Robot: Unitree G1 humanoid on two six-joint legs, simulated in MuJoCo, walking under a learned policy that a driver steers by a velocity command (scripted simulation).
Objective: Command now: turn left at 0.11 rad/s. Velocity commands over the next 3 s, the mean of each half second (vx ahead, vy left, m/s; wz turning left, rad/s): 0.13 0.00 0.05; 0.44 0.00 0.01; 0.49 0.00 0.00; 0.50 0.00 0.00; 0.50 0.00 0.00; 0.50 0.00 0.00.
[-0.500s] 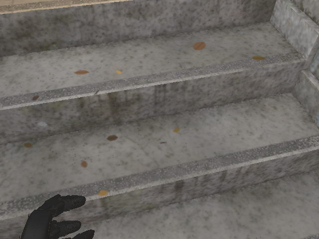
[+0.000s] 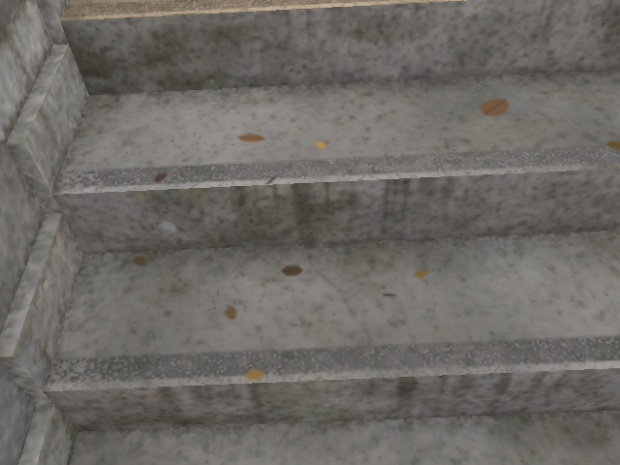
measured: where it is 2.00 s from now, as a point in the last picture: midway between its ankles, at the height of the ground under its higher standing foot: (328, 196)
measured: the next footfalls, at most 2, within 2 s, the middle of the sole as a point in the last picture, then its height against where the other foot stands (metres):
right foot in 0.84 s outside the picture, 0.17 m higher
left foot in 1.38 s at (270, 313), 0.17 m higher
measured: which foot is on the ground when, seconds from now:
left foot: down 0.00-0.88, up 0.90-1.00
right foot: down 0.00-0.54, up 0.56-0.82, down 0.84-1.00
